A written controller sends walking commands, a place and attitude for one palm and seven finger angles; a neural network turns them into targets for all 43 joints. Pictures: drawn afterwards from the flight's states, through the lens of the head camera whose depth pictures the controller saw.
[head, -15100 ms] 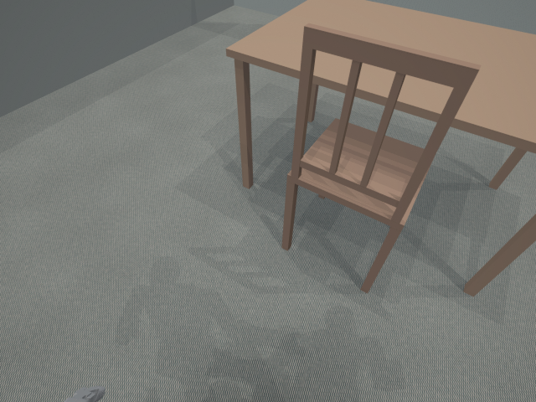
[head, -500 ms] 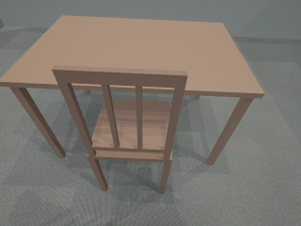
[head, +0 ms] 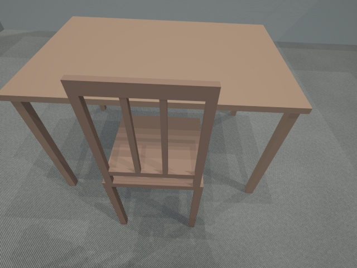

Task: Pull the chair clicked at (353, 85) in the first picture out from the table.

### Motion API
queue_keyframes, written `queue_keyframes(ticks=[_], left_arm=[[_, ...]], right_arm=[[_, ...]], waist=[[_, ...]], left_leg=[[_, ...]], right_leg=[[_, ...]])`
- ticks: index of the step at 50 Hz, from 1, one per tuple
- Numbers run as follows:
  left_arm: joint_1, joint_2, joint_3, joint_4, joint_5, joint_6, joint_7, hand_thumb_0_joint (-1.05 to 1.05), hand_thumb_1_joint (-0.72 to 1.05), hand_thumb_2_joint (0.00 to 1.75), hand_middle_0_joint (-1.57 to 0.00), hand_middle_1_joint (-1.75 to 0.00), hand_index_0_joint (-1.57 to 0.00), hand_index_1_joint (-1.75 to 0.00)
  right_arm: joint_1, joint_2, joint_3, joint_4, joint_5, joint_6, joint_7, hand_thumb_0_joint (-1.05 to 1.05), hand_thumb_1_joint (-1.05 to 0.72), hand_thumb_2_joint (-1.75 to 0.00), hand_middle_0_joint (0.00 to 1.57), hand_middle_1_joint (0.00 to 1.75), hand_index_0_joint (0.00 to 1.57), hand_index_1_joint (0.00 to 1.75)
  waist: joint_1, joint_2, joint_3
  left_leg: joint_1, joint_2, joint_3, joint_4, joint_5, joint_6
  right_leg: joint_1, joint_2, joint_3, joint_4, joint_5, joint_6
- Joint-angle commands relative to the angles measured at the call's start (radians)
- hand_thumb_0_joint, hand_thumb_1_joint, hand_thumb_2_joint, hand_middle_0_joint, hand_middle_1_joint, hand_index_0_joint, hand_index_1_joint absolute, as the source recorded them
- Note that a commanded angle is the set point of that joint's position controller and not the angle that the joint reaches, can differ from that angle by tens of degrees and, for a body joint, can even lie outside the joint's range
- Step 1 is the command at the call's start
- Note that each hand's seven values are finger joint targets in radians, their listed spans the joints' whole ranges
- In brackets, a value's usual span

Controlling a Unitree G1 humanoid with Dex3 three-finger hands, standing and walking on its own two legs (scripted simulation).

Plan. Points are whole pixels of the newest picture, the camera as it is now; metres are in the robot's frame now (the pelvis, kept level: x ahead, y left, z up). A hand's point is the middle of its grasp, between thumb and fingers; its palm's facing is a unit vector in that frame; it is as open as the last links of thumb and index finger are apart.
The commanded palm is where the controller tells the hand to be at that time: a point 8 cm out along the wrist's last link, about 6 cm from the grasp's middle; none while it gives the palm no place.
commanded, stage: shuffle to correct the standing spot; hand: left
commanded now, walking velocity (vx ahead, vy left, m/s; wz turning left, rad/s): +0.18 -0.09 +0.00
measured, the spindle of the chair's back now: (132, 140) +0.48 +0.18 -0.05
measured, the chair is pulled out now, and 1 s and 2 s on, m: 0.00 0.00 0.00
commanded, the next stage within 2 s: come to a stop and stand still in 0.16 s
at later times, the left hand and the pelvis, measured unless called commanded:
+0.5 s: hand out of the picture +0.01 +0.12 -0.18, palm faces +0.08 -0.99 -0.15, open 7.4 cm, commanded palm none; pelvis +0.06 -0.02 +0.00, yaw +1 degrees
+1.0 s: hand out of the picture +0.07 +0.18 -0.17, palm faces +0.02 -0.97 -0.25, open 7.4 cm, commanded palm none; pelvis +0.01 -0.01 -0.01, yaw +0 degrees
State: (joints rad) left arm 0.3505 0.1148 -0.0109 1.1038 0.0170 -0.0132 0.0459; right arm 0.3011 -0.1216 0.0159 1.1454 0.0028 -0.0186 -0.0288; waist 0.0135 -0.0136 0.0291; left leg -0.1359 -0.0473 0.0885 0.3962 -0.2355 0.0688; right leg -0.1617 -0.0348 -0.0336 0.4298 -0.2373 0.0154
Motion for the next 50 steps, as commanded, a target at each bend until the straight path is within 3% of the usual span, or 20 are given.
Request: queue_keyframes(ticks=[1, 5, 10, 13, 16, 18, 21, 28, 30, 34, 35, 36, 37, 38, 39, 40, 41, 43, 46, 50], left_arm=[[0.092, 0.078, 0.015, -0.015, 0.001, -0.004, -0.002, 0.0, 0.9, 0.9, -0.2, -0.3, -0.2, -0.3], [0.089, 0.071, 0.022, -0.031, 0.013, 0.005, -0.012, 0.0, 0.9, 0.9, -0.2, -0.3, -0.2, -0.3], [0.123, 0.067, 0.026, -0.029, 0.011, -0.006, -0.017, 0.0, 0.9, 0.9, -0.2, -0.3, -0.2, -0.3], [0.167, 0.081, 0.034, -0.013, 0.006, -0.02, -0.013, 0.0, 0.9, 0.9, -0.2, -0.3, -0.2, -0.3], [0.194, 0.109, 0.039, 0.009, -0.002, -0.031, -0.002, 0.0, 0.9, 0.9, -0.2, -0.3, -0.2, -0.3], [0.163, 0.097, 0.03, 0.007, -0.006, -0.034, 0.006, 0.0, 0.9, 0.9, -0.2, -0.3, -0.2, -0.3], [0.13, 0.1, 0.025, -0.006, -0.013, -0.034, 0.013, 0.0, 0.9, 0.9, -0.2, -0.3, -0.2, -0.3], [0.058, 0.113, 0.045, -0.058, -0.005, -0.001, 0.019, 0.0, 0.9, 0.9, -0.2, -0.3, -0.2, -0.3], [0.045, 0.12, 0.046, -0.067, -0.006, 0.001, 0.017, 0.0, 0.9, 0.9, -0.2, -0.3, -0.2, -0.3], [0.038, 0.144, 0.05, -0.086, -0.004, -0.002, 0.017, 0.0, 0.9, 0.9, -0.2, -0.3, -0.2, -0.3], [0.031, 0.149, 0.049, -0.09, -0.006, -0.003, 0.017, 0.0, 0.9, 0.9, -0.2, -0.3, -0.2, -0.3], [0.073, 0.185, 0.05, -0.071, 0.004, -0.016, 0.042, 0.0, 0.9, 0.9, -0.2, -0.3, -0.2, -0.3], [0.043, 0.198, 0.051, -0.128, 0.004, -0.022, 0.036, 0.0, 0.9, 0.9, -0.2, -0.3, -0.2, -0.3], [0.005, 0.189, 0.04, -0.137, 0.001, -0.029, 0.03, 0.0, 0.9, 0.9, -0.2, -0.3, -0.2, -0.3], [-0.03, 0.198, 0.036, -0.162, 0.003, -0.029, 0.024, 0.0, 0.9, 0.9, -0.2, -0.3, -0.2, -0.3], [-0.052, 0.2, 0.038, -0.175, 0.0, -0.029, 0.018, 0.0, 0.9, 0.9, -0.2, -0.3, -0.2, -0.3], [-0.046, 0.193, 0.036, -0.18, -0.006, -0.028, 0.016, 0.0, 0.9, 0.9, -0.2, -0.3, -0.2, -0.3], [-0.045, 0.185, 0.031, -0.178, -0.008, -0.014, 0.014, 0.0, 0.9, 0.9, -0.2, -0.3, -0.2, -0.3], [-0.061, 0.181, 0.023, -0.172, -0.007, -0.004, 0.006, 0.0, 0.9, 0.9, -0.2, -0.3, -0.2, -0.3], [-0.078, 0.189, 0.02, -0.172, -0.004, 0.002, -0.005, 0.0, 0.9, 0.9, -0.2, -0.3, -0.2, -0.3]], right_arm=[[0.078, -0.099, -0.017, -0.016, -0.005, -0.01, -0.004, 0.0, -0.9, -0.9, 0.2, 0.3, 0.2, 0.3], [0.09, -0.121, -0.033, -0.02, -0.012, 0.003, -0.001, 0.0, -0.9, -0.9, 0.2, 0.3, 0.2, 0.3], [0.092, -0.106, -0.037, -0.032, -0.012, -0.005, -0.002, 0.0, -0.9, -0.9, 0.2, 0.3, 0.2, 0.3], [0.081, -0.08, -0.031, -0.043, -0.01, -0.018, -0.003, 0.0, -0.9, -0.9, 0.2, 0.3, 0.2, 0.3], [0.074, -0.047, -0.016, -0.043, -0.01, -0.023, -0.01, 0.0, -0.9, -0.9, 0.2, 0.3, 0.2, 0.3], [0.091, -0.044, -0.01, -0.021, -0.007, -0.023, -0.018, 0.0, -0.9, -0.9, 0.2, 0.3, 0.2, 0.3], [0.124, -0.072, -0.014, -0.004, -0.001, -0.026, -0.034, 0.0, -0.9, -0.9, 0.2, 0.3, 0.2, 0.3], [0.059, -0.11, -0.042, -0.063, 0.0, -0.002, -0.033, 0.0, -0.9, -0.9, 0.2, 0.3, 0.2, 0.3], [0.044, -0.113, -0.044, -0.077, -0.001, 0.0, -0.032, 0.0, -0.9, -0.9, 0.2, 0.3, 0.2, 0.3], [0.032, -0.127, -0.048, -0.099, -0.003, -0.002, -0.029, 0.0, -0.9, -0.9, 0.2, 0.3, 0.2, 0.3], [0.023, -0.13, -0.047, -0.103, -0.003, -0.001, -0.026, 0.0, -0.9, -0.9, 0.2, 0.3, 0.2, 0.3], [-0.074, -0.201, -0.069, -0.187, 0.008, 0.003, -0.007, 0.0, -0.9, -0.9, 0.2, 0.3, 0.2, 0.3], [-0.037, -0.134, -0.06, -0.219, -0.008, 0.002, 0.004, 0.0, -0.9, -0.9, 0.2, 0.3, 0.2, 0.3], [-0.039, -0.118, -0.054, -0.224, -0.005, 0.007, 0.006, 0.0, -0.9, -0.9, 0.2, 0.3, 0.2, 0.3], [-0.019, -0.105, -0.052, -0.225, -0.003, 0.008, 0.01, 0.0, -0.9, -0.9, 0.2, 0.3, 0.2, 0.3], [-0.007, -0.114, -0.048, -0.213, -0.009, 0.008, 0.014, 0.0, -0.9, -0.9, 0.2, 0.3, 0.2, 0.3], [0.001, -0.132, -0.048, -0.212, -0.014, 0.002, 0.012, 0.0, -0.9, -0.9, 0.2, 0.3, 0.2, 0.3], [-0.016, -0.155, -0.042, -0.213, -0.016, -0.001, 0.004, 0.0, -0.9, -0.9, 0.2, 0.3, 0.2, 0.3], [-0.046, -0.163, -0.034, -0.218, -0.015, 0.002, 0.005, 0.0, -0.9, -0.9, 0.2, 0.3, 0.2, 0.3], [-0.043, -0.161, -0.025, -0.201, -0.017, 0.002, 0.012, 0.0, -0.9, -0.9, 0.2, 0.3, 0.2, 0.3]], waist=[[-0.009, 0.008, 0.087], [-0.009, 0.066, 0.163], [0.003, 0.032, 0.162], [0.01, -0.052, 0.123], [0.009, -0.127, 0.058], [-0.012, -0.051, 0.009], [-0.018, 0.057, -0.029], [-0.006, 0.042, -0.006], [-0.002, 0.036, -0.015], [-0.005, 0.036, -0.102], [-0.002, 0.033, -0.104], [0.009, -0.037, -0.048], [-0.009, -0.134, -0.073], [-0.027, -0.127, -0.095], [-0.047, -0.085, -0.111], [-0.051, 0.012, -0.11], [-0.044, 0.07, -0.113], [-0.024, 0.106, -0.075], [-0.016, 0.018, 0.033], [-0.014, 0.021, 0.11]], left_leg=[[-0.053, 0.147, -0.163, -0.125, -0.09, -0.012], [-0.139, 0.192, -0.241, -0.211, -0.387, 0.022], [-0.169, 0.175, -0.227, -0.142, -0.317, 0.035], [-0.166, 0.108, -0.125, 0.016, -0.107, 0.012], [-0.192, 0.064, -0.043, 0.129, -0.003, -0.028], [-0.09, 0.093, -0.067, 0.061, 0.116, -0.038], [0.051, 0.134, -0.092, 0.084, 0.599, -0.03], [0.086, 0.184, -0.137, 0.044, 0.656, -0.024], [0.081, 0.186, -0.145, 0.041, 0.645, -0.018], [0.099, 0.169, -0.135, 0.072, 0.687, -0.028], [0.088, 0.167, -0.133, 0.067, 0.646, -0.027], [-0.007, 0.183, -0.069, 0.265, 0.548, -0.054], [-0.135, 0.109, -0.087, 0.254, 0.137, -0.048], [-0.159, 0.097, -0.079, 0.211, -0.116, -0.05], [-0.121, 0.085, -0.071, 0.133, -0.077, -0.051], [-0.073, 0.084, -0.06, 0.094, 0.034, -0.049], [-0.038, 0.128, -0.109, 0.096, 0.236, -0.033], [-0.03, 0.17, -0.151, 0.09, 0.401, -0.015], [-0.092, 0.157, -0.156, 0.036, 0.206, -0.016], [-0.153, 0.137, -0.168, -0.055, -0.047, -0.016]], right_leg=[[-0.068, -0.056, 0.06, -0.053, -0.031, -0.046], [-0.131, -0.009, 0.012, 0.03, -0.172, -0.048], [-0.107, -0.018, 0.042, 0.022, -0.146, -0.066], [-0.046, -0.069, 0.127, -0.026, -0.055, -0.1], [0.077, -0.155, 0.184, -0.024, 0.366, -0.134], [0.081, -0.138, 0.127, 0.054, 0.673, -0.117], [0.038, -0.101, 0.071, 0.088, 0.784, -0.064], [-0.048, -0.085, 0.074, 0.079, 0.429, -0.058], [-0.042, -0.081, 0.079, 0.073, 0.411, -0.057], [0.023, -0.097, 0.077, 0.098, 0.564, -0.065], [0.035, -0.096, 0.08, 0.087, 0.549, -0.066], [-0.032, -0.112, 0.087, 0.015, 0.665, -0.018], [0.072, -0.161, 0.162, 0.047, 0.768, -0.067], [0.072, -0.192, 0.175, 0.048, 0.717, -0.109], [0.063, -0.173, 0.153, 0.072, 0.639, -0.12], [0.046, -0.139, 0.125, 0.101, 0.587, -0.11], [0.015, -0.102, 0.107, 0.115, 0.494, -0.09], [-0.007, -0.061, 0.068, 0.098, 0.284, -0.074], [-0.043, -0.051, 0.086, 0.033, 0.141, -0.067], [-0.082, -0.046, 0.105, -0.034, -0.062, -0.063]])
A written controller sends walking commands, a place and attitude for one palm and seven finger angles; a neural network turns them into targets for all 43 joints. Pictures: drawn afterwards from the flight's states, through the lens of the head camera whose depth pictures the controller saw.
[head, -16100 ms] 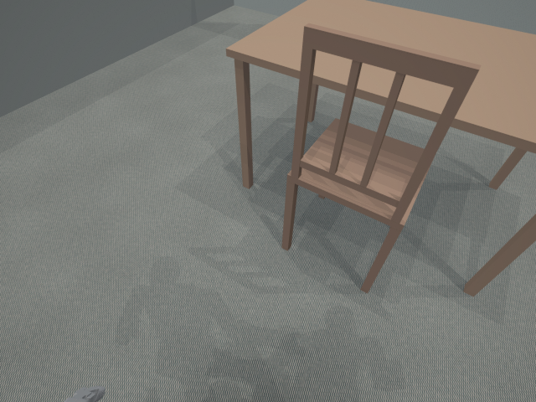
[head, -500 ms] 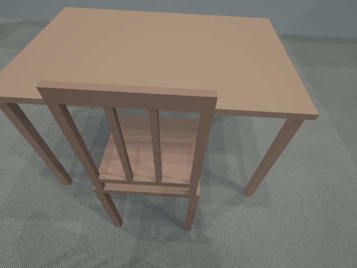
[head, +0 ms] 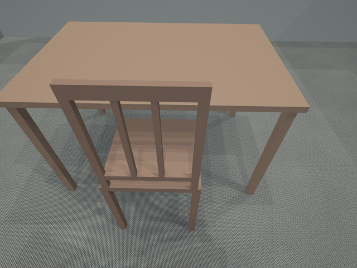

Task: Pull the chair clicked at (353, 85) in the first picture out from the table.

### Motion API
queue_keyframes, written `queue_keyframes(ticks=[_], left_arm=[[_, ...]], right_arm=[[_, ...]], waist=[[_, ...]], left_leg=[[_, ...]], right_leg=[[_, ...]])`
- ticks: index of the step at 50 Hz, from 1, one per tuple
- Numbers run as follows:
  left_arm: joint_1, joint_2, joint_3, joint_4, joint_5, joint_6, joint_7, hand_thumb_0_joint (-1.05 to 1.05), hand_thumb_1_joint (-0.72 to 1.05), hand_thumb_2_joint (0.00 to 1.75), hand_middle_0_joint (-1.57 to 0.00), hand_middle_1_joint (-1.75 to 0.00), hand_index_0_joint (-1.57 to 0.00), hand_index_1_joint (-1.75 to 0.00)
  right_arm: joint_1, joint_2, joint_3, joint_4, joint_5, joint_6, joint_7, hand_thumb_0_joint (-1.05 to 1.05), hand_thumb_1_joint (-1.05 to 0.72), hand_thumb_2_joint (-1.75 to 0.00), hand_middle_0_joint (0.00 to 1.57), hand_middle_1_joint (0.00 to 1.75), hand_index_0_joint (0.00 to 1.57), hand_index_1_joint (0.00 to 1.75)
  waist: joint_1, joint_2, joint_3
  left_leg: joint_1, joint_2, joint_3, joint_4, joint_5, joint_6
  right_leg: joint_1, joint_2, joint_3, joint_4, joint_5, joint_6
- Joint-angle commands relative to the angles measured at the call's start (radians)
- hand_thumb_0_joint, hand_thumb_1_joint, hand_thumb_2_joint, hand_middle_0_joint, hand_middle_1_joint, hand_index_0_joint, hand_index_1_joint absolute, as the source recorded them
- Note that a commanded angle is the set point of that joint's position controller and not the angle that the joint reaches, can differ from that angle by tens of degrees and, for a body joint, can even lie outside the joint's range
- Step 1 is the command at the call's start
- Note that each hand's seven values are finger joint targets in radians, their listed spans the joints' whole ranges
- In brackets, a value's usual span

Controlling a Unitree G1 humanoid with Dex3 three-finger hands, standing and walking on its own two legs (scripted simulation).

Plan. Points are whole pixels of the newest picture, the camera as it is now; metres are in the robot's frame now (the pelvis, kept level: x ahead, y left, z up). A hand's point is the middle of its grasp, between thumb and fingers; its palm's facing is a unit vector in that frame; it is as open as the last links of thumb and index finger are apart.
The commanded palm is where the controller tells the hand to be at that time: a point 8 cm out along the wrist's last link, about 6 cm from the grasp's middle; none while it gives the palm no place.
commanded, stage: come to a stop and stand still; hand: left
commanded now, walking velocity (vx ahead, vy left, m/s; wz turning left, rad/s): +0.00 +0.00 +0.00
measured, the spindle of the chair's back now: (126, 143) +0.47 +0.20 -0.04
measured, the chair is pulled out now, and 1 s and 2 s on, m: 0.00 0.00 0.00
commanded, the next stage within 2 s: look again from close up in 0.24 s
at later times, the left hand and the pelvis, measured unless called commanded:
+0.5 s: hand out of the picture -0.03 +0.17 -0.17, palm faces +0.01 -0.98 -0.18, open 7.4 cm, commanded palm none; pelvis +0.00 +0.01 +0.01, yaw +0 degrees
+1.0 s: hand out of the picture +0.01 +0.17 -0.17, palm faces +0.02 -0.98 -0.19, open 7.4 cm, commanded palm none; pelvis +0.02 +0.01 +0.01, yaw +0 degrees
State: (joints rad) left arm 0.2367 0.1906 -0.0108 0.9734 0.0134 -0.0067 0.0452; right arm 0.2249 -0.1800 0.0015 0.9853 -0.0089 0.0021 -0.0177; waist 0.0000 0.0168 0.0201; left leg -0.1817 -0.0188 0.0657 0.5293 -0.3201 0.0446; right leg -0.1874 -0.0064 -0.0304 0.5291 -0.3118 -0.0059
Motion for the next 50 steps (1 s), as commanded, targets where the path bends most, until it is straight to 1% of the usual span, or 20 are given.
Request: queue_keyframes(ticks=[1, 2, 5, 6, 9, 15, 17, 20, 25, 28, 29, 30, 34, 36, 39, 42, 44, 46, 49, 50], left_arm=[[0.042, 0.114, 0.02, -0.039, -0.001, -0.004, -0.006, 0.0, 0.9, 0.9, -0.2, -0.3, -0.2, -0.3], [0.044, 0.113, 0.02, -0.037, 0.0, -0.003, -0.007, 0.0, 0.9, 0.9, -0.2, -0.3, -0.2, -0.3], [0.06, 0.109, 0.02, -0.027, 0.001, -0.004, -0.011, 0.0, 0.9, 0.9, -0.2, -0.3, -0.2, -0.3], [0.068, 0.108, 0.02, -0.021, 0.001, -0.007, -0.011, 0.0, 0.9, 0.9, -0.2, -0.3, -0.2, -0.3], [0.082, 0.097, 0.016, 0.001, -0.002, -0.013, -0.011, 0.0, 0.9, 0.9, -0.2, -0.3, -0.2, -0.3], [0.106, 0.079, 0.009, 0.056, -0.005, -0.02, -0.009, 0.0, 0.9, 0.9, -0.2, -0.3, -0.2, -0.3], [0.121, 0.072, 0.007, 0.076, -0.007, -0.022, -0.007, 0.0, 0.9, 0.9, -0.2, -0.3, -0.2, -0.3], [0.13, 0.064, 0.004, 0.099, -0.007, -0.021, -0.005, 0.0, 0.9, 0.9, -0.2, -0.3, -0.2, -0.3], [0.146, 0.049, 0.002, 0.121, -0.005, -0.019, -0.002, 0.0, 0.9, 0.9, -0.2, -0.3, -0.2, -0.3], [0.149, 0.043, 0.004, 0.127, -0.005, -0.019, 0.001, 0.0, 0.9, 0.9, -0.2, -0.3, -0.2, -0.3], [0.15, 0.041, 0.005, 0.127, -0.005, -0.019, 0.002, 0.0, 0.9, 0.9, -0.2, -0.3, -0.2, -0.3], [0.151, 0.04, 0.005, 0.128, -0.004, -0.018, 0.001, 0.0, 0.9, 0.9, -0.2, -0.3, -0.2, -0.3], [0.149, 0.034, 0.007, 0.13, -0.004, -0.018, 0.004, 0.0, 0.9, 0.9, -0.2, -0.3, -0.2, -0.3], [0.144, 0.032, 0.007, 0.128, -0.002, -0.017, 0.004, 0.0, 0.9, 0.9, -0.2, -0.3, -0.2, -0.3], [0.148, 0.033, 0.008, 0.13, -0.004, -0.017, 0.003, 0.0, 0.9, 0.9, -0.2, -0.3, -0.2, -0.3], [0.144, 0.039, 0.009, 0.128, -0.004, -0.017, 0.003, 0.0, 0.9, 0.9, -0.2, -0.3, -0.2, -0.3], [0.143, 0.039, 0.01, 0.126, -0.005, -0.018, 0.003, 0.0, 0.9, 0.9, -0.2, -0.3, -0.2, -0.3], [0.139, 0.04, 0.01, 0.126, -0.005, -0.017, 0.003, 0.0, 0.9, 0.9, -0.2, -0.3, -0.2, -0.3], [0.142, 0.044, 0.011, 0.124, -0.005, -0.02, 0.003, 0.0, 0.9, 0.9, -0.2, -0.3, -0.2, -0.3], [0.138, 0.042, 0.011, 0.124, -0.005, -0.019, 0.002, 0.0, 0.9, 0.9, -0.2, -0.3, -0.2, -0.3]], right_arm=[[0.038, -0.107, -0.01, -0.035, -0.006, -0.018, 0.003, 0.0, -0.9, -0.9, 0.2, 0.3, 0.2, 0.3], [0.044, -0.111, -0.011, -0.032, -0.008, -0.017, 0.005, 0.0, -0.9, -0.9, 0.2, 0.3, 0.2, 0.3], [0.056, -0.111, -0.007, -0.014, -0.008, -0.022, 0.005, 0.0, -0.9, -0.9, 0.2, 0.3, 0.2, 0.3], [0.062, -0.116, -0.006, -0.01, -0.007, -0.023, 0.005, 0.0, -0.9, -0.9, 0.2, 0.3, 0.2, 0.3], [0.081, -0.11, -0.001, 0.018, -0.004, -0.032, 0.003, 0.0, -0.9, -0.9, 0.2, 0.3, 0.2, 0.3], [0.112, -0.084, 0.007, 0.078, 0.003, -0.039, -0.005, 0.0, -0.9, -0.9, 0.2, 0.3, 0.2, 0.3], [0.119, -0.084, 0.008, 0.096, 0.004, -0.042, -0.007, 0.0, -0.9, -0.9, 0.2, 0.3, 0.2, 0.3], [0.121, -0.07, 0.009, 0.118, 0.006, -0.041, -0.011, 0.0, -0.9, -0.9, 0.2, 0.3, 0.2, 0.3], [0.125, -0.061, 0.009, 0.135, 0.007, -0.042, -0.015, 0.0, -0.9, -0.9, 0.2, 0.3, 0.2, 0.3], [0.13, -0.059, 0.008, 0.14, 0.006, -0.044, -0.017, 0.0, -0.9, -0.9, 0.2, 0.3, 0.2, 0.3], [0.13, -0.058, 0.007, 0.142, 0.005, -0.046, -0.018, 0.0, -0.9, -0.9, 0.2, 0.3, 0.2, 0.3], [0.122, -0.054, 0.007, 0.141, 0.007, -0.045, -0.019, 0.0, -0.9, -0.9, 0.2, 0.3, 0.2, 0.3], [0.125, -0.055, 0.006, 0.146, 0.004, -0.046, -0.021, 0.0, -0.9, -0.9, 0.2, 0.3, 0.2, 0.3], [0.118, -0.053, 0.006, 0.143, 0.005, -0.045, -0.021, 0.0, -0.9, -0.9, 0.2, 0.3, 0.2, 0.3], [0.115, -0.055, 0.006, 0.141, 0.004, -0.045, -0.022, 0.0, -0.9, -0.9, 0.2, 0.3, 0.2, 0.3], [0.113, -0.057, 0.006, 0.141, 0.003, -0.046, -0.023, 0.0, -0.9, -0.9, 0.2, 0.3, 0.2, 0.3], [0.115, -0.057, 0.005, 0.139, 0.003, -0.046, -0.023, 0.0, -0.9, -0.9, 0.2, 0.3, 0.2, 0.3], [0.11, -0.058, 0.005, 0.138, 0.003, -0.045, -0.023, 0.0, -0.9, -0.9, 0.2, 0.3, 0.2, 0.3], [0.117, -0.059, 0.004, 0.139, 0.004, -0.047, -0.024, 0.0, -0.9, -0.9, 0.2, 0.3, 0.2, 0.3], [0.111, -0.054, 0.005, 0.139, 0.005, -0.045, -0.024, 0.0, -0.9, -0.9, 0.2, 0.3, 0.2, 0.3]], waist=[[-0.001, -0.019, 0.12], [-0.003, -0.018, 0.122], [0.003, 0.0, 0.106], [0.003, -0.005, 0.084], [0.002, -0.009, 0.045], [0.002, -0.029, 0.037], [0.001, -0.007, 0.018], [0.002, -0.02, 0.042], [0.003, -0.017, 0.053], [0.0, -0.005, 0.033], [0.002, -0.009, 0.032], [0.004, -0.008, 0.054], [0.002, -0.011, 0.041], [0.003, -0.025, 0.075], [0.003, -0.018, 0.05], [0.005, -0.001, 0.047], [0.003, -0.011, 0.032], [0.004, -0.009, 0.048], [0.004, -0.018, 0.019], [0.005, -0.027, 0.044]], left_leg=[[-0.113, 0.104, -0.148, -0.205, -0.015, 0.007], [-0.12, 0.101, -0.152, -0.219, -0.063, 0.007], [-0.121, 0.106, -0.162, -0.249, -0.095, 0.012], [-0.118, 0.104, -0.161, -0.246, -0.091, 0.01], [-0.077, 0.105, -0.15, -0.233, -0.016, 0.009], [-0.036, 0.105, -0.131, -0.201, 0.134, 0.009], [-0.009, 0.106, -0.126, -0.188, 0.187, 0.008], [-0.006, 0.111, -0.121, -0.19, 0.203, 0.009], [0.004, 0.114, -0.118, -0.191, 0.226, 0.01], [0.021, 0.115, -0.119, -0.186, 0.272, 0.009], [0.028, 0.115, -0.121, -0.182, 0.293, 0.009], [0.018, 0.117, -0.115, -0.185, 0.285, 0.01], [0.039, 0.117, -0.118, -0.181, 0.326, 0.008], [0.019, 0.115, -0.12, -0.186, 0.31, 0.009], [0.038, 0.114, -0.12, -0.186, 0.316, 0.008], [0.043, 0.115, -0.117, -0.184, 0.342, 0.006], [0.056, 0.117, -0.116, -0.185, 0.355, 0.006], [0.048, 0.116, -0.116, -0.188, 0.348, 0.005], [0.068, 0.118, -0.115, -0.182, 0.376, 0.005], [0.051, 0.118, -0.111, -0.188, 0.351, 0.006]], right_leg=[[-0.062, -0.076, 0.104, -0.143, -0.031, -0.041], [-0.072, -0.074, 0.108, -0.151, -0.07, -0.041], [-0.059, -0.071, 0.093, -0.148, -0.057, -0.037], [-0.045, -0.075, 0.095, -0.145, -0.049, -0.036], [-0.032, -0.085, 0.097, -0.142, 0.006, -0.037], [-0.01, -0.093, 0.092, -0.141, 0.118, -0.034], [-0.002, -0.097, 0.091, -0.131, 0.167, -0.033], [-0.006, -0.096, 0.087, -0.134, 0.183, -0.031], [-0.009, -0.096, 0.081, -0.133, 0.193, -0.028], [0.0, -0.096, 0.079, -0.121, 0.219, -0.027], [0.002, -0.095, 0.077, -0.118, 0.226, -0.025], [-0.006, -0.095, 0.077, -0.123, 0.224, -0.025], [-0.002, -0.097, 0.075, -0.116, 0.242, -0.024], [-0.012, -0.097, 0.076, -0.122, 0.24, -0.024], [-0.001, -0.099, 0.079, -0.123, 0.25, -0.024], [0.005, -0.102, 0.078, -0.121, 0.268, -0.025], [0.011, -0.102, 0.077, -0.12, 0.278, -0.025], [0.006, -0.101, 0.079, -0.122, 0.278, -0.025], [0.023, -0.105, 0.08, -0.122, 0.307, -0.025], [0.017, -0.103, 0.077, -0.129, 0.298, -0.026]])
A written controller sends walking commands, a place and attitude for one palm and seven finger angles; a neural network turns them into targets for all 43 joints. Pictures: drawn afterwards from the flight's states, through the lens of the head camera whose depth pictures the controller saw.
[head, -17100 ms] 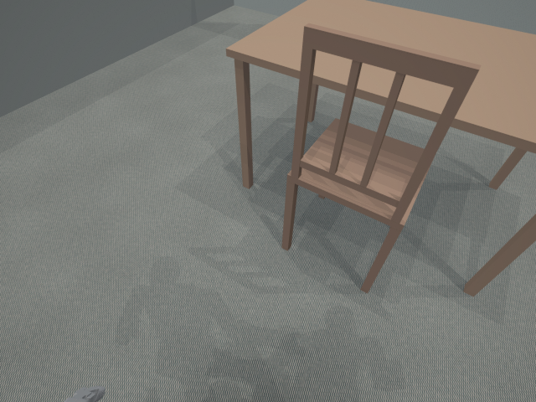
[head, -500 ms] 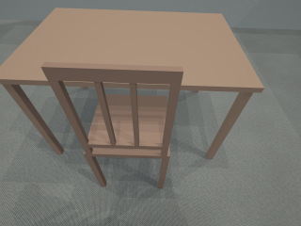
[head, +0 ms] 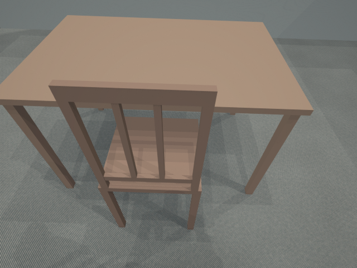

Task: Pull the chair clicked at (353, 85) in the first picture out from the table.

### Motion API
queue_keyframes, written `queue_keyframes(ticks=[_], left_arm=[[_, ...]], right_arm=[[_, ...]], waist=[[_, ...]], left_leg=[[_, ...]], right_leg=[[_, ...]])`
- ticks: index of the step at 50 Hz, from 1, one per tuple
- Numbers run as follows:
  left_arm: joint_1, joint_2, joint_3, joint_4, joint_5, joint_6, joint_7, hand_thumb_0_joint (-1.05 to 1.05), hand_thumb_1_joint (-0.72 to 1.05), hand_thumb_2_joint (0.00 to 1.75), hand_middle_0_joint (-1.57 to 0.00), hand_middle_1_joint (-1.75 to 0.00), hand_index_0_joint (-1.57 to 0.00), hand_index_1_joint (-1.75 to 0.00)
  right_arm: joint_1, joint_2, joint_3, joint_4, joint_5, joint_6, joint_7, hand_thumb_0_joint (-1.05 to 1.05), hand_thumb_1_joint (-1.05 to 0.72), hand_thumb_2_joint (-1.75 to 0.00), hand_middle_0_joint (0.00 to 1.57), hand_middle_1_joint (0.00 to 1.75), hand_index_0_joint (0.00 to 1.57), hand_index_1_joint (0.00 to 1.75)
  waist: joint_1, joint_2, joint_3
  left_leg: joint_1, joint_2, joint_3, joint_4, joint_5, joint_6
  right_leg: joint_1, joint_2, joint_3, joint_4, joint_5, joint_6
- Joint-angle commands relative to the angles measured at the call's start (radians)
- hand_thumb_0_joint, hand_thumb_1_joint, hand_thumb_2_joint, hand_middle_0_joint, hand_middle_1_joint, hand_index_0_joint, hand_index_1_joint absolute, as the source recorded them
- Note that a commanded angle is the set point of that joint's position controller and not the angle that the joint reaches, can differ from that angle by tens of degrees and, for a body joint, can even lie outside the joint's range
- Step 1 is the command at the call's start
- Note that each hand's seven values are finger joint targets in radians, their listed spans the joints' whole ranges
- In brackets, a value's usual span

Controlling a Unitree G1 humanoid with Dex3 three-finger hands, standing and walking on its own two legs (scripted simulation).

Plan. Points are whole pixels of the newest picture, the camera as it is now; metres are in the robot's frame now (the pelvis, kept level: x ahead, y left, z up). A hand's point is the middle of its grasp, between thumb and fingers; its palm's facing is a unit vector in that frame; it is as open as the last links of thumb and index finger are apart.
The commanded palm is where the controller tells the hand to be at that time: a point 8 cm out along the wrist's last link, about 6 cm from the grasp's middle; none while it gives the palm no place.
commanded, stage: look again from close up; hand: left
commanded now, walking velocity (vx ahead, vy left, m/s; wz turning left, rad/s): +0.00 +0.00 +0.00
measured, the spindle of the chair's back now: (126, 145) +0.46 +0.19 -0.05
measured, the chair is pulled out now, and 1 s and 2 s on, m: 0.00 0.00 0.00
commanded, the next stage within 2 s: raise the hand toward the chair's back in 0.06 s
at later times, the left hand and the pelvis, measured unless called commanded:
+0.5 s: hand (121, 245) +0.18 +0.14 -0.04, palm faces -0.02 -1.00 +0.02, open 8.5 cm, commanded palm +0.11 +0.22 -0.07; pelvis -0.05 -0.03 -0.07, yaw +1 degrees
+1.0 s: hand (106, 252) +0.17 +0.17 -0.06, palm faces +0.06 -1.00 -0.04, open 12.9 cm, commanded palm +0.13 +0.23 -0.05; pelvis -0.06 -0.03 -0.09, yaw +2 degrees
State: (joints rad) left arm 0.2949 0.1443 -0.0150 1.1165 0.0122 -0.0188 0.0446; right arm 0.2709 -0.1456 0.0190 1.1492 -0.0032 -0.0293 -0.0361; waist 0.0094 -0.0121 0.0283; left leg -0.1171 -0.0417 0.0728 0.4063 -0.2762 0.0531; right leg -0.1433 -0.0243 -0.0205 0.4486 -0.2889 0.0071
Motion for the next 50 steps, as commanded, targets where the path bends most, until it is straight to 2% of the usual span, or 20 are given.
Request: queue_keyframes(ticks=[1, 7, 8, 9, 10, 11, 12, 13, 15, 17, 19, 20, 22, 24, 26, 31, 35, 39, 43, 50], left_arm=[[0.079, 0.09, 0.014, -0.019, -0.003, -0.006, 0.003, 0.0, 0.9, 0.9, -0.2, -0.3, -0.2, -0.3], [0.086, 0.088, 0.015, -0.018, -0.003, -0.007, 0.003, 0.0, 0.9, 0.9, -0.2, -0.3, -0.2, -0.3], [0.117, 0.119, 0.016, 0.005, 0.014, -0.029, 0.037, 0.0, 0.9, 0.9, -0.2, -0.3, -0.2, -0.3], [-0.594, 0.328, 0.133, -1.535, -0.189, -0.227, 0.024, 0.0, 0.88, 0.89, -0.2, -0.3, -0.2, -0.3], [-0.45, 0.402, 0.197, -1.493, -0.144, -0.212, 0.075, 0.0, 0.85, 0.88, -0.2, -0.29, -0.2, -0.29], [0.018, 0.072, 0.003, -1.21, -0.13, -0.07, 0.076, 0.0, 0.83, 0.87, -0.19, -0.29, -0.19, -0.29], [0.087, -0.059, -0.056, -1.067, -0.172, -0.02, 0.07, 0.0, 0.81, 0.86, -0.19, -0.29, -0.19, -0.29], [-0.042, -0.004, -0.023, -1.17, -0.184, -0.071, 0.055, 0.0, 0.78, 0.85, -0.19, -0.28, -0.19, -0.28], [0.005, 0.042, 0.052, -1.067, -0.17, -0.178, 0.006, 0.0, 0.74, 0.83, -0.18, -0.27, -0.18, -0.27], [0.197, -0.057, 0.047, -0.877, -0.208, -0.323, -0.095, 0.0, 0.69, 0.81, -0.18, -0.27, -0.18, -0.27], [0.303, -0.012, 0.126, -0.861, -0.252, -0.489, -0.225, 0.0, 0.64, 0.79, -0.17, -0.26, -0.17, -0.26], [0.344, 0.07, 0.214, -0.812, -0.257, -0.558, -0.289, 0.0, 0.62, 0.78, -0.17, -0.26, -0.17, -0.26], [0.295, 0.136, 0.258, -0.852, -0.254, -0.627, -0.373, 0.0, 0.57, 0.76, -0.17, -0.25, -0.17, -0.25], [0.246, 0.161, 0.274, -0.965, -0.281, -0.591, -0.379, 0.0, 0.53, 0.74, -0.16, -0.24, -0.16, -0.24], [0.142, 0.221, 0.317, -1.176, -0.301, -0.563, -0.341, 0.0, 0.48, 0.72, -0.16, -0.23, -0.16, -0.23], [-0.073, 0.211, 0.244, -1.465, -0.273, -0.641, -0.26, 0.0, 0.36, 0.67, -0.15, -0.22, -0.15, -0.22], [-0.061, 0.17, 0.159, -1.314, -0.284, -0.623, -0.355, 0.0, 0.27, 0.63, -0.14, -0.2, -0.14, -0.2], [0.003, 0.228, 0.24, -1.221, -0.322, -0.479, -0.422, 0.0, 0.18, 0.59, -0.13, -0.19, -0.13, -0.19], [0.066, 0.233, 0.322, -1.266, -0.343, -0.398, -0.37, 0.0, 0.08, 0.55, -0.12, -0.17, -0.12, -0.17], [0.066, 0.188, 0.27, -1.206, -0.294, -0.469, -0.285, 0.0, -0.08, 0.48, -0.1, -0.15, -0.1, -0.15]], right_arm=[[0.067, -0.092, -0.013, -0.023, -0.002, -0.012, -0.005, 0.0, -0.9, -0.9, 0.2, 0.3, 0.2, 0.3], [0.069, -0.086, -0.012, -0.019, -0.002, -0.013, -0.003, 0.0, -0.9, -0.9, 0.2, 0.3, 0.2, 0.3], [0.004, -0.134, -0.021, -0.093, 0.006, -0.014, 0.008, 0.0, -0.9, -0.9, 0.2, 0.3, 0.2, 0.3], [0.033, -0.298, -0.054, -0.446, 0.05, -0.153, -0.032, 0.0, -0.9, -0.9, 0.2, 0.3, 0.2, 0.3], [-0.067, -0.2, -0.015, -0.384, 0.047, -0.232, -0.068, 0.0, -0.9, -0.9, 0.2, 0.3, 0.2, 0.3], [-0.056, -0.166, -0.027, -0.425, 0.036, -0.286, -0.053, 0.0, -0.9, -0.9, 0.2, 0.3, 0.2, 0.3], [-0.037, -0.178, -0.034, -0.379, 0.054, -0.298, -0.05, 0.0, -0.9, -0.9, 0.2, 0.3, 0.2, 0.3], [-0.034, -0.228, -0.057, -0.437, 0.046, -0.309, -0.043, 0.0, -0.9, -0.9, 0.2, 0.3, 0.2, 0.3], [-0.036, -0.248, -0.075, -0.487, 0.014, -0.316, -0.025, 0.0, -0.9, -0.9, 0.2, 0.3, 0.2, 0.3], [-0.086, -0.233, -0.087, -0.546, 0.004, -0.319, -0.006, 0.0, -0.9, -0.9, 0.2, 0.3, 0.2, 0.3], [-0.117, -0.23, -0.106, -0.61, 0.003, -0.318, 0.022, 0.0, -0.9, -0.9, 0.2, 0.3, 0.2, 0.3], [-0.124, -0.232, -0.115, -0.633, 0.013, -0.309, 0.041, 0.0, -0.9, -0.9, 0.2, 0.3, 0.2, 0.3], [-0.159, -0.232, -0.122, -0.703, 0.02, -0.289, 0.057, 0.0, -0.9, -0.9, 0.2, 0.3, 0.2, 0.3], [-0.198, -0.228, -0.116, -0.782, 0.031, -0.258, 0.05, 0.0, -0.9, -0.9, 0.2, 0.3, 0.2, 0.3], [-0.186, -0.219, -0.113, -0.828, 0.031, -0.23, 0.036, 0.0, -0.9, -0.9, 0.2, 0.3, 0.2, 0.3], [-0.114, -0.201, -0.097, -0.78, 0.013, -0.229, -0.005, 0.0, -0.9, -0.9, 0.2, 0.3, 0.2, 0.3], [-0.097, -0.219, -0.077, -0.721, 0.023, -0.264, -0.023, 0.0, -0.9, -0.9, 0.2, 0.3, 0.2, 0.3], [-0.11, -0.225, -0.074, -0.726, 0.046, -0.262, -0.04, 0.0, -0.9, -0.9, 0.2, 0.3, 0.2, 0.3], [-0.135, -0.193, -0.075, -0.744, 0.046, -0.245, -0.039, 0.0, -0.9, -0.9, 0.2, 0.3, 0.2, 0.3], [-0.125, -0.196, -0.078, -0.726, 0.033, -0.245, -0.03, 0.0, -0.9, -0.9, 0.2, 0.3, 0.2, 0.3]], waist=[[-0.005, 0.009, 0.044], [-0.003, 0.009, 0.033], [0.01, -0.068, 0.063], [-0.096, 0.119, -0.431], [-0.053, 0.215, -0.392], [-0.042, 0.199, -0.267], [-0.058, 0.086, -0.115], [-0.073, 0.091, -0.042], [-0.083, -0.039, -0.062], [-0.022, -0.26, -0.064], [0.042, -0.25, -0.165], [0.067, -0.158, -0.198], [0.072, -0.049, -0.255], [0.08, -0.044, -0.292], [0.073, 0.07, -0.358], [-0.044, 0.117, -0.386], [-0.099, 0.079, -0.348], [-0.042, 0.026, -0.413], [0.01, 0.014, -0.486], [-0.017, -0.016, -0.341]], left_leg=[[-0.021, 0.139, -0.121, -0.068, 0.287, -0.005], [-0.011, 0.137, -0.124, -0.075, 0.275, -0.005], [-0.106, 0.162, -0.106, 0.117, 0.471, -0.035], [0.169, 0.061, -0.111, 0.025, 0.538, -0.044], [0.217, 0.102, -0.062, 0.035, 0.493, -0.046], [0.104, 0.108, -0.107, -0.004, 0.508, -0.065], [-0.008, 0.093, -0.124, 0.019, 0.433, -0.064], [-0.086, 0.082, -0.145, 0.078, 0.322, -0.061], [-0.234, 0.044, -0.135, 0.203, 0.145, -0.054], [-0.424, 0.042, -0.117, 0.32, 0.03, -0.058], [-0.568, 0.024, -0.09, 0.416, 0.004, -0.069], [-0.6, 0.016, -0.078, 0.459, 0.033, -0.079], [-0.67, 0.009, -0.05, 0.527, 0.028, -0.069], [-0.742, -0.007, -0.022, 0.562, -0.083, -0.049], [-0.731, -0.001, -0.035, 0.584, -0.073, -0.041], [-0.695, 0.041, -0.087, 0.674, -0.046, -0.019], [-0.742, 0.049, -0.106, 0.724, -0.07, -0.015], [-0.775, 0.04, -0.102, 0.698, -0.081, -0.015], [-0.734, 0.038, -0.103, 0.649, 0.006, -0.019], [-0.734, 0.043, -0.111, 0.6, -0.053, -0.023]], right_leg=[[-0.031, -0.086, 0.071, -0.05, 0.261, -0.039], [-0.028, -0.088, 0.074, -0.057, 0.255, -0.04], [-0.054, -0.116, 0.081, -0.038, 0.549, -0.019], [-0.004, -0.013, 0.009, 0.047, 0.46, -0.031], [-0.08, 0.014, 0.006, 0.079, 0.206, -0.027], [-0.174, 0.026, -0.052, 0.136, 0.043, -0.035], [-0.228, 0.013, -0.07, 0.14, 0.032, -0.022], [-0.265, 0.012, -0.079, 0.12, 0.051, -0.018], [-0.358, 0.022, -0.101, 0.144, 0.051, -0.026], [-0.493, 0.027, -0.104, 0.256, -0.055, -0.029], [-0.502, 0.022, -0.067, 0.365, -0.053, -0.04], [-0.48, 0.013, -0.039, 0.413, 0.009, -0.054], [-0.51, 0.009, -0.016, 0.493, 0.032, -0.056], [-0.506, 0.002, 0.05, 0.468, -0.12, -0.042], [-0.49, 0.003, 0.084, 0.471, -0.132, -0.043], [-0.624, 0.027, 0.081, 0.501, -0.096, -0.038], [-0.68, 0.032, 0.07, 0.501, -0.114, -0.03], [-0.565, 0.017, 0.094, 0.454, -0.164, -0.02], [-0.455, 0.004, 0.074, 0.459, -0.039, -0.012], [-0.583, 0.021, 0.011, 0.469, -0.128, -0.02]])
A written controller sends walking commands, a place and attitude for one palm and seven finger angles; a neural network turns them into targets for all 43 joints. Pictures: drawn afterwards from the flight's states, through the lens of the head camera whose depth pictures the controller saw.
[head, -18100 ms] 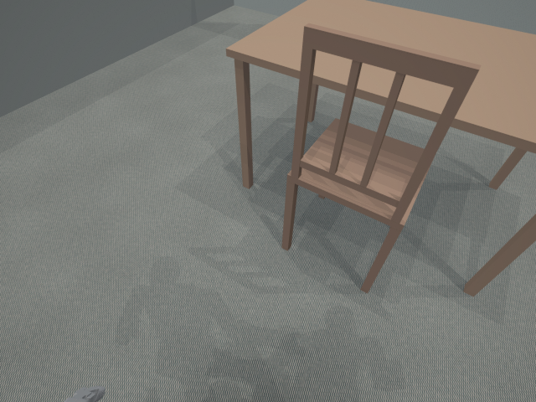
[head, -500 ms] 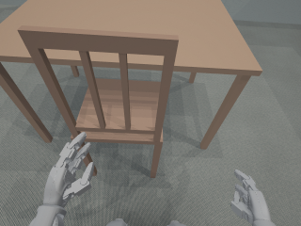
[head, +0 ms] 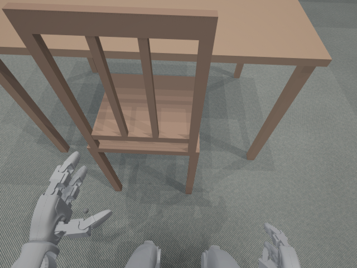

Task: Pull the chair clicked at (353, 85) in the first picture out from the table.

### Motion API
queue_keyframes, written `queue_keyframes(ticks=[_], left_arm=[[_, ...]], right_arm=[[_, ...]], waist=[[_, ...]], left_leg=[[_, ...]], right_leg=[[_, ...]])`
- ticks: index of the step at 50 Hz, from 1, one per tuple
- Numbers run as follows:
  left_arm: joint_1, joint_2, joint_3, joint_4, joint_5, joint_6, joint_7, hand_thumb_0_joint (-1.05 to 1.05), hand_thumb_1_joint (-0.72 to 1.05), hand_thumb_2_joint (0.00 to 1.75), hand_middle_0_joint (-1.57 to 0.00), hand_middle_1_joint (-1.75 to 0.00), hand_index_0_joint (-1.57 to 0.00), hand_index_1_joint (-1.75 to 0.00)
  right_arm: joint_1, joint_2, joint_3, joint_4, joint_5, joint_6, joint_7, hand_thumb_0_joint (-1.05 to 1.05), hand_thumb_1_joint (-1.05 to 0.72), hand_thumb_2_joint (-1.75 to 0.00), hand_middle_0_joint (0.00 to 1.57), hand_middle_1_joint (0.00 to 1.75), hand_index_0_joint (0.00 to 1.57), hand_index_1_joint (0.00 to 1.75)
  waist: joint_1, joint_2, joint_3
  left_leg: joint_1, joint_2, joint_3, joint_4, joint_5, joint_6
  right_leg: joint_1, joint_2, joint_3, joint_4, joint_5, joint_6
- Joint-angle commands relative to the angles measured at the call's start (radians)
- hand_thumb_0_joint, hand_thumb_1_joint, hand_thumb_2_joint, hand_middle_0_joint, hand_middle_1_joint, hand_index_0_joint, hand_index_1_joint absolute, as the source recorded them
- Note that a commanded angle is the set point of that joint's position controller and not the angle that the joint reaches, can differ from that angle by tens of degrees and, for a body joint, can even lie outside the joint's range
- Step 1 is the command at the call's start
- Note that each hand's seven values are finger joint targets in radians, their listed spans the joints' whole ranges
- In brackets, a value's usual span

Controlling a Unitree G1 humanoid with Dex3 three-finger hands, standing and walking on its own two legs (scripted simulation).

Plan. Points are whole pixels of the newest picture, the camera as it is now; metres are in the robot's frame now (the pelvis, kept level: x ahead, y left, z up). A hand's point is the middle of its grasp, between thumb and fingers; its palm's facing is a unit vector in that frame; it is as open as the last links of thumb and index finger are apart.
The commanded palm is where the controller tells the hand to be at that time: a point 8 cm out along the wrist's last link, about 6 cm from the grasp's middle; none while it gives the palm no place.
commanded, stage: raise the hand toward the chair's back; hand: left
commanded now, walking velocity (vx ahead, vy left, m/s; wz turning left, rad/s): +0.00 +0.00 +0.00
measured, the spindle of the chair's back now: (112, 96) +0.52 +0.21 +0.04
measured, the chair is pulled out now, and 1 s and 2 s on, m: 0.00 0.00 0.00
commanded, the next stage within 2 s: aim the fingers beside a spindle in 1.26 s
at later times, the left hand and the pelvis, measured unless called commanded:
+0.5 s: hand (71, 201) +0.24 +0.22 +0.05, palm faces +0.02 -1.00 -0.05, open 16.6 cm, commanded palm +0.22 +0.28 +0.05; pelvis +0.01 +0.03 +0.01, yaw +0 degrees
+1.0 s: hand (69, 192) +0.26 +0.23 +0.05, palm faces +0.01 -1.00 -0.06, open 16.9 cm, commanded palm +0.23 +0.28 +0.06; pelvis +0.01 +0.02 +0.01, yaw +0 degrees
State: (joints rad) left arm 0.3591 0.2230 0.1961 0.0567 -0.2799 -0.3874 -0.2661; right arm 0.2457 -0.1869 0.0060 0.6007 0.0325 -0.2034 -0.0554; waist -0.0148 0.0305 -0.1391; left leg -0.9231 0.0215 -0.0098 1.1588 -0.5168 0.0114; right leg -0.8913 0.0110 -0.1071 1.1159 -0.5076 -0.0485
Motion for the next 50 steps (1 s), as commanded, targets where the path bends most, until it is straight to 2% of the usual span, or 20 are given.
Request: queue_keyframes(ticks=[1, 5, 7, 10, 12, 14, 18, 22, 24, 26, 27, 33, 35, 38, 40, 41, 43, 45, 48, 50], left_arm=[[-0.02, 0.118, 0.051, -0.163, 0.0, -0.114, 0.02, 0.0, -0.1, 0.47, -0.1, -0.14, -0.1, -0.14], [-0.013, 0.141, 0.064, -0.177, -0.006, -0.136, 0.008, 0.0, -0.2, 0.43, -0.09, -0.13, -0.09, -0.13], [-0.012, 0.126, 0.046, -0.22, -0.007, -0.143, 0.011, 0.0, -0.24, 0.41, -0.09, -0.12, -0.09, -0.12], [-0.004, 0.142, 0.067, -0.206, -0.001, -0.133, 0.031, 0.0, -0.31, 0.38, -0.08, -0.11, -0.08, -0.11], [-0.021, 0.125, 0.049, -0.207, -0.002, -0.13, 0.032, 0.0, -0.36, 0.36, -0.07, -0.1, -0.07, -0.1], [-0.027, 0.133, 0.045, -0.226, 0.007, -0.128, 0.032, 0.0, -0.41, 0.34, -0.07, -0.09, -0.07, -0.09], [-0.031, 0.13, 0.033, -0.228, 0.013, -0.103, 0.03, 0.0, -0.5, 0.3, -0.06, -0.08, -0.06, -0.08], [-0.055, 0.138, 0.049, -0.229, 0.008, -0.085, 0.021, 0.0, -0.5, 0.3, -0.06, -0.08, -0.06, -0.08], [-0.062, 0.133, 0.05, -0.199, 0.007, -0.075, 0.015, 0.0, -0.5, 0.3, -0.06, -0.08, -0.06, -0.08], [-0.089, 0.146, 0.055, -0.209, 0.007, -0.077, 0.009, 0.0, -0.5, 0.3, -0.06, -0.08, -0.06, -0.08], [-0.095, 0.151, 0.063, -0.206, 0.004, -0.075, 0.007, 0.0, -0.5, 0.3, -0.06, -0.08, -0.06, -0.08], [-0.124, 0.167, 0.079, -0.196, -0.005, -0.067, -0.009, 0.0, -0.5, 0.3, -0.06, -0.08, -0.06, -0.08], [-0.118, 0.184, 0.096, -0.167, -0.006, -0.06, -0.009, 0.0, -0.5, 0.3, -0.06, -0.08, -0.06, -0.08], [-0.15, 0.189, 0.099, -0.192, -0.012, -0.066, -0.013, 0.0, -0.5, 0.3, -0.06, -0.08, -0.06, -0.08], [-0.121, 0.181, 0.1, -0.147, -0.013, -0.061, -0.011, 0.0, -0.5, 0.3, -0.06, -0.08, -0.06, -0.08], [-0.119, 0.162, 0.085, -0.146, -0.014, -0.061, -0.015, 0.0, -0.5, 0.3, -0.06, -0.08, -0.06, -0.08], [-0.131, 0.178, 0.089, -0.16, -0.013, -0.066, -0.015, 0.0, -0.5, 0.3, -0.06, -0.08, -0.06, -0.08], [-0.116, 0.189, 0.104, -0.134, -0.01, -0.067, -0.007, 0.0, -0.5, 0.3, -0.06, -0.08, -0.06, -0.08], [-0.131, 0.183, 0.101, -0.151, -0.015, -0.08, -0.003, 0.0, -0.5, 0.3, -0.06, -0.08, -0.06, -0.08], [-0.126, 0.194, 0.11, -0.137, -0.012, -0.084, 0.002, 0.0, -0.5, 0.3, -0.06, -0.08, -0.06, -0.08]], right_arm=[[-0.085, -0.163, -0.065, -0.181, -0.003, -0.074, -0.01, 0.0, -0.9, -0.9, 0.2, 0.3, 0.2, 0.3], [-0.067, -0.176, -0.071, -0.182, -0.002, -0.079, -0.012, 0.0, -0.9, -0.9, 0.2, 0.3, 0.2, 0.3], [-0.06, -0.178, -0.069, -0.187, -0.002, -0.08, -0.01, 0.0, -0.9, -0.9, 0.2, 0.3, 0.2, 0.3], [-0.057, -0.182, -0.072, -0.183, -0.005, -0.07, -0.009, 0.0, -0.9, -0.9, 0.2, 0.3, 0.2, 0.3], [-0.055, -0.183, -0.07, -0.189, -0.004, -0.064, -0.007, 0.0, -0.9, -0.9, 0.2, 0.3, 0.2, 0.3], [-0.05, -0.189, -0.068, -0.195, -0.006, -0.059, -0.005, 0.0, -0.9, -0.9, 0.2, 0.3, 0.2, 0.3], [-0.043, -0.191, -0.064, -0.209, -0.005, -0.046, -0.002, 0.0, -0.9, -0.9, 0.2, 0.3, 0.2, 0.3], [-0.035, -0.191, -0.06, -0.214, -0.008, -0.035, 0.0, 0.0, -0.9, -0.9, 0.2, 0.3, 0.2, 0.3], [-0.036, -0.192, -0.056, -0.216, -0.006, -0.029, -0.001, 0.0, -0.9, -0.9, 0.2, 0.3, 0.2, 0.3], [-0.038, -0.193, -0.052, -0.217, -0.006, -0.029, -0.001, 0.0, -0.9, -0.9, 0.2, 0.3, 0.2, 0.3], [-0.034, -0.195, -0.053, -0.217, -0.006, -0.029, -0.002, 0.0, -0.9, -0.9, 0.2, 0.3, 0.2, 0.3], [-0.032, -0.199, -0.049, -0.211, -0.004, -0.031, -0.004, 0.0, -0.9, -0.9, 0.2, 0.3, 0.2, 0.3], [-0.033, -0.203, -0.05, -0.207, -0.002, -0.03, -0.007, 0.0, -0.9, -0.9, 0.2, 0.3, 0.2, 0.3], [-0.029, -0.203, -0.052, -0.201, -0.002, -0.035, -0.006, 0.0, -0.9, -0.9, 0.2, 0.3, 0.2, 0.3], [-0.029, -0.205, -0.054, -0.198, -0.001, -0.035, -0.006, 0.0, -0.9, -0.9, 0.2, 0.3, 0.2, 0.3], [-0.028, -0.203, -0.052, -0.201, 0.0, -0.036, -0.005, 0.0, -0.9, -0.9, 0.2, 0.3, 0.2, 0.3], [-0.029, -0.207, -0.054, -0.2, 0.0, -0.039, -0.002, 0.0, -0.9, -0.9, 0.2, 0.3, 0.2, 0.3], [-0.032, -0.207, -0.055, -0.202, 0.0, -0.038, -0.003, 0.0, -0.9, -0.9, 0.2, 0.3, 0.2, 0.3], [-0.031, -0.204, -0.054, -0.203, -0.002, -0.041, -0.002, 0.0, -0.9, -0.9, 0.2, 0.3, 0.2, 0.3], [-0.031, -0.205, -0.055, -0.2, -0.003, -0.041, -0.002, 0.0, -0.9, -0.9, 0.2, 0.3, 0.2, 0.3]], waist=[[-0.001, -0.04, -0.188], [0.007, -0.014, -0.226], [0.009, 0.033, -0.24], [0.008, 0.02, -0.234], [-0.001, 0.024, -0.211], [0.002, 0.059, -0.23], [-0.005, 0.062, -0.225], [-0.005, 0.054, -0.243], [-0.009, 0.029, -0.207], [-0.004, 0.069, -0.217], [-0.007, 0.041, -0.225], [-0.003, 0.061, -0.233], [-0.004, 0.034, -0.222], [-0.004, 0.071, -0.244], [-0.004, 0.027, -0.228], [-0.006, 0.04, -0.215], [-0.002, 0.055, -0.22], [0.001, 0.017, -0.205], [-0.001, 0.04, -0.211], [-0.003, 0.019, -0.207]], left_leg=[[0.08, -0.021, -0.027, -0.153, 0.177, 0.02], [0.119, -0.022, -0.027, -0.166, 0.203, 0.018], [0.17, -0.019, -0.034, -0.184, 0.239, 0.015], [0.179, -0.017, -0.04, -0.188, 0.265, 0.012], [0.186, -0.017, -0.042, -0.194, 0.251, 0.009], [0.215, -0.014, -0.047, -0.2, 0.276, 0.005], [0.257, -0.006, -0.06, -0.214, 0.312, -0.003], [0.273, -0.007, -0.064, -0.211, 0.362, -0.008], [0.258, -0.005, -0.069, -0.219, 0.333, -0.012], [0.27, -0.007, -0.069, -0.22, 0.338, -0.013], [0.275, -0.004, -0.074, -0.221, 0.344, -0.014], [0.288, -0.004, -0.077, -0.234, 0.346, -0.019], [0.276, -0.005, -0.074, -0.235, 0.339, -0.015], [0.304, -0.005, -0.072, -0.24, 0.366, -0.02], [0.285, -0.006, -0.071, -0.243, 0.348, -0.014], [0.282, -0.007, -0.067, -0.246, 0.34, -0.013], [0.283, -0.008, -0.068, -0.253, 0.326, -0.016], [0.255, -0.01, -0.064, -0.255, 0.299, -0.009], [0.254, -0.014, -0.056, -0.254, 0.279, -0.006], [0.239, -0.014, -0.051, -0.246, 0.277, 0.0]], right_leg=[[0.159, -0.017, 0.1, -0.198, 0.076, 0.035], [0.174, -0.014, 0.086, -0.187, 0.117, 0.029], [0.166, -0.009, 0.063, -0.17, 0.159, 0.022], [0.16, -0.004, 0.047, -0.161, 0.187, 0.022], [0.144, -0.003, 0.043, -0.168, 0.176, 0.023], [0.141, -0.003, 0.038, -0.161, 0.19, 0.019], [0.133, 0.002, 0.025, -0.164, 0.209, 0.019], [0.148, 0.002, 0.021, -0.162, 0.249, 0.021], [0.138, 0.005, 0.016, -0.167, 0.226, 0.02], [0.137, 0.004, 0.02, -0.167, 0.223, 0.016], [0.139, 0.005, 0.017, -0.168, 0.225, 0.018], [0.148, 0.004, 0.018, -0.18, 0.216, 0.018], [0.158, 0.006, 0.02, -0.188, 0.217, 0.018], [0.164, 0.002, 0.021, -0.191, 0.23, 0.018], [0.17, 0.004, 0.021, -0.199, 0.221, 0.021], [0.168, 0.003, 0.022, -0.204, 0.22, 0.021], [0.172, 0.001, 0.022, -0.203, 0.208, 0.019], [0.184, 0.004, 0.025, -0.211, 0.196, 0.019], [0.187, 0.0, 0.032, -0.215, 0.189, 0.019], [0.194, 0.001, 0.037, -0.217, 0.196, 0.02]])
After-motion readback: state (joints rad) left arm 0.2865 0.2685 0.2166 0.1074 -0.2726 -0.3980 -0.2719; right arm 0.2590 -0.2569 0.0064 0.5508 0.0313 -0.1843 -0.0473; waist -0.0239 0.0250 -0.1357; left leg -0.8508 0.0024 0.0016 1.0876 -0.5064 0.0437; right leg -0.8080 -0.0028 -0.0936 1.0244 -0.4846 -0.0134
